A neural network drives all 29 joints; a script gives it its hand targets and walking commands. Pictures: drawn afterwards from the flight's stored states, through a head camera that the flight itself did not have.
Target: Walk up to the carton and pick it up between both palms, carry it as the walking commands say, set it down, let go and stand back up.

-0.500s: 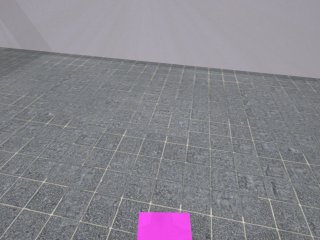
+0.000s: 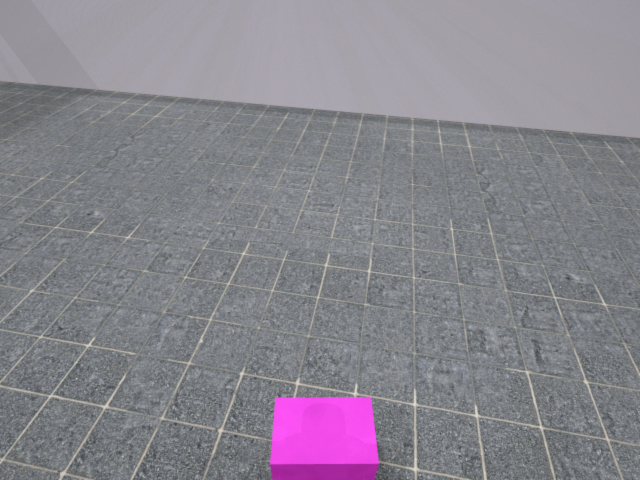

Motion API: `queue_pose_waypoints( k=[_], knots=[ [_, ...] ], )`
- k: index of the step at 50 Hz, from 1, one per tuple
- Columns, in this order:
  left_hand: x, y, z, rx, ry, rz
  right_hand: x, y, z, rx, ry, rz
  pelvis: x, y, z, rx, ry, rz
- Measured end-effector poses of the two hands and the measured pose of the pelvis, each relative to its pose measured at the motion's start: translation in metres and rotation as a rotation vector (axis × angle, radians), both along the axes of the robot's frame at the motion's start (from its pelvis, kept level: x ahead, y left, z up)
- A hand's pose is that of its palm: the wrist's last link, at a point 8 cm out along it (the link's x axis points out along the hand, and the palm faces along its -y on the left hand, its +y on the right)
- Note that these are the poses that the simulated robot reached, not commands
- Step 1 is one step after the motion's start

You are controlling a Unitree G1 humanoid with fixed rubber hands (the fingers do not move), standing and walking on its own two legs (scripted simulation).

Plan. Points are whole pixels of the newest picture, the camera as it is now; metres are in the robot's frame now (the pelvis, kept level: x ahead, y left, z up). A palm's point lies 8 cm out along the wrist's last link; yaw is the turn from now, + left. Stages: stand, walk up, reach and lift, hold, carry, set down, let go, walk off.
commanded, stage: stand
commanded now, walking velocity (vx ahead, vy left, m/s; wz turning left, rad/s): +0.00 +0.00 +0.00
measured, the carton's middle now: (322, 450) +0.43 +0.00 -0.65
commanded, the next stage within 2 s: none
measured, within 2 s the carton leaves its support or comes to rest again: neither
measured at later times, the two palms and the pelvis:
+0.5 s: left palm out of the picture +0.01 +0.30 -0.12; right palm out of the picture +0.03 -0.30 -0.12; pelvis -0.01 +0.00 +0.00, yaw +0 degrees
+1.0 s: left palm out of the picture +0.04 +0.30 -0.12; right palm out of the picture +0.05 -0.29 -0.11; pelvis -0.01 +0.00 +0.00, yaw +0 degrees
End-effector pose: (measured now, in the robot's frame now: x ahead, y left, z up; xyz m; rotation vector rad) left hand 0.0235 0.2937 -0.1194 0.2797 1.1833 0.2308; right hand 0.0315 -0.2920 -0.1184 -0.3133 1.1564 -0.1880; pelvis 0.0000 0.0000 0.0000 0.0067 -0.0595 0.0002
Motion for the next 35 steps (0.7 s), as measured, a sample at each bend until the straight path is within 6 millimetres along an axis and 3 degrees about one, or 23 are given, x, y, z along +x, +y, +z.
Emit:
queue_pose_waypoints(
  k=[14,27,35],
  knots=[
    [-0.004,-0.001,0.002,0.003,-0.003,0.004,-0.001,-0.008,0.002,-0.008,0.005,0.005,-0.010,-0.003,0.001,-0.001,-0.006,0.003],
    [-0.008,0.003,0.000,0.000,0.035,0.005,-0.006,-0.004,0.003,-0.010,0.035,0.010,-0.013,0.000,0.002,-0.001,-0.006,0.002],
    [-0.004,0.005,0.001,-0.002,0.038,0.002,0.001,-0.001,0.004,-0.008,0.031,0.012,-0.014,0.001,0.003,-0.001,-0.006,0.002]
  ],
)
